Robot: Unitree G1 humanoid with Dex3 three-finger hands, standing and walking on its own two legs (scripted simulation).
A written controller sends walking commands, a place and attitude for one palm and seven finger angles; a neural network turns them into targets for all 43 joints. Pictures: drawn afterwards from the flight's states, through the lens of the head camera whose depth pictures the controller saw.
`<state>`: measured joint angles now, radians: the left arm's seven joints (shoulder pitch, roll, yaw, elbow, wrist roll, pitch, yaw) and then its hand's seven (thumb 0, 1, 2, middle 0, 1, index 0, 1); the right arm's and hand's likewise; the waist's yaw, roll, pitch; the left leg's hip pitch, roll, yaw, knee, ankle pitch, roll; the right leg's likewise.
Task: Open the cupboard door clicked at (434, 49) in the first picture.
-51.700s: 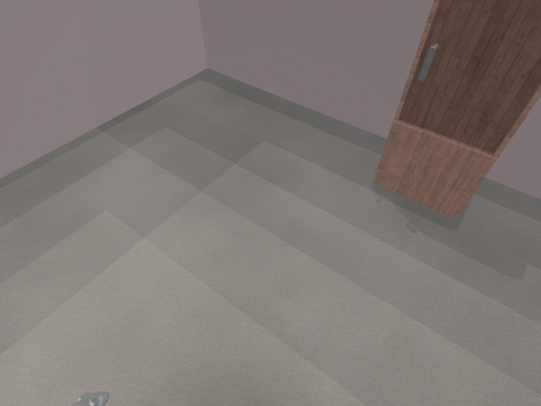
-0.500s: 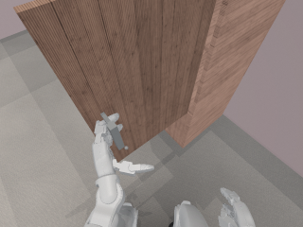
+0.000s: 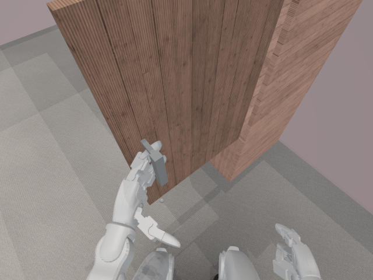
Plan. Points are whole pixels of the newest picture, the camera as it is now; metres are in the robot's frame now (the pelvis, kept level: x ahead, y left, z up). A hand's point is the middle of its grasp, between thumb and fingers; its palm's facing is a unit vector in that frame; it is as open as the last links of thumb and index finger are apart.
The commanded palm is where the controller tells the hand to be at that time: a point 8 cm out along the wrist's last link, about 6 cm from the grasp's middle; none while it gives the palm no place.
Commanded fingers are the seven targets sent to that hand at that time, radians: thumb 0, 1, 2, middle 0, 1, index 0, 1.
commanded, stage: slide the hand sideways off the handle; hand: left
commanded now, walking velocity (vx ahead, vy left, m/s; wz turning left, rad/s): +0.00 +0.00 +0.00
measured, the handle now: (154, 163) +0.35 +0.09 +0.04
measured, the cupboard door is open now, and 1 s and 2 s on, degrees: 89 89 89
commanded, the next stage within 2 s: draw the hand back to the body in 0.90 s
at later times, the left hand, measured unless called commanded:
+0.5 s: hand (138, 220) +0.23 +0.11 +0.03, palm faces -0.11 -0.99 -0.01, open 16.3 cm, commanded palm +0.21 +0.17 +0.03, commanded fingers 0.00 -0.50 0.30 -0.15 -0.30 -0.15 -0.30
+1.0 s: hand (115, 236) +0.20 +0.14 +0.03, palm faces -0.09 -1.00 -0.02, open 16.3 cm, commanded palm +0.18 +0.20 +0.04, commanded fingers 0.00 -0.50 0.30 -0.15 -0.30 -0.15 -0.30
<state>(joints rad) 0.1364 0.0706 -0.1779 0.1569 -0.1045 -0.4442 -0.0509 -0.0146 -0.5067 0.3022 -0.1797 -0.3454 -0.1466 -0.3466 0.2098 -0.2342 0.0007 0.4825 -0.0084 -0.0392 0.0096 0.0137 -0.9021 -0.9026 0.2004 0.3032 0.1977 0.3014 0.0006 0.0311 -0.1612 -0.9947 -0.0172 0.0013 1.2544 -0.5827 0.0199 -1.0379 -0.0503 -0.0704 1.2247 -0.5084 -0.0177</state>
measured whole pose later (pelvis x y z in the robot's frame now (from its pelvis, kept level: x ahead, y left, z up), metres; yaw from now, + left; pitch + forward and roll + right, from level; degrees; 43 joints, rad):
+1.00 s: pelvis +0.00 -0.01 -0.02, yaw +0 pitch +20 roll -2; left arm 0.52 0.21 0.06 -0.15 -0.24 -0.44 -0.27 -0.01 -0.50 0.30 -0.15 -0.30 -0.15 -0.30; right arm 0.20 -0.23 -0.01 0.43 0.01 -0.07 -0.05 0.01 -0.90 -0.90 0.20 0.30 0.20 0.30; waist 0.01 0.03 -0.19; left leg -1.08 0.01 -0.04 1.38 -0.65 0.00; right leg -1.11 -0.03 -0.10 1.32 -0.56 -0.04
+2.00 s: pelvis +0.05 +0.01 +0.10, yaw +0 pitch -1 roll -1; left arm 0.56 0.33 0.22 -0.41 -0.05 -0.03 0.14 0.00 0.25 0.62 -0.19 -0.31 -0.18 -0.31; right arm 0.24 -0.22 0.07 0.57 0.01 -0.12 -0.09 0.02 -0.90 -0.90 0.20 0.30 0.20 0.30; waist 0.06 0.07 -0.05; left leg -0.21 -0.02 0.00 0.59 -0.37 0.03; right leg -0.25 -0.03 -0.07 0.56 -0.30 0.01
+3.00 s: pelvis +0.01 +0.00 +0.11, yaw -2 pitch +0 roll +0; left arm 0.55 0.39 0.39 -0.45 -0.04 -0.15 0.12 0.01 0.88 0.90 -0.21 -0.31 -0.21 -0.31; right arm 0.16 -0.25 -0.01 0.58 0.00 -0.02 -0.08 0.01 -0.90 -0.90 0.20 0.30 0.20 0.30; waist 0.01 0.03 0.02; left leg -0.20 -0.01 0.03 0.45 -0.25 0.02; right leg -0.24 -0.01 -0.04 0.42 -0.17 0.00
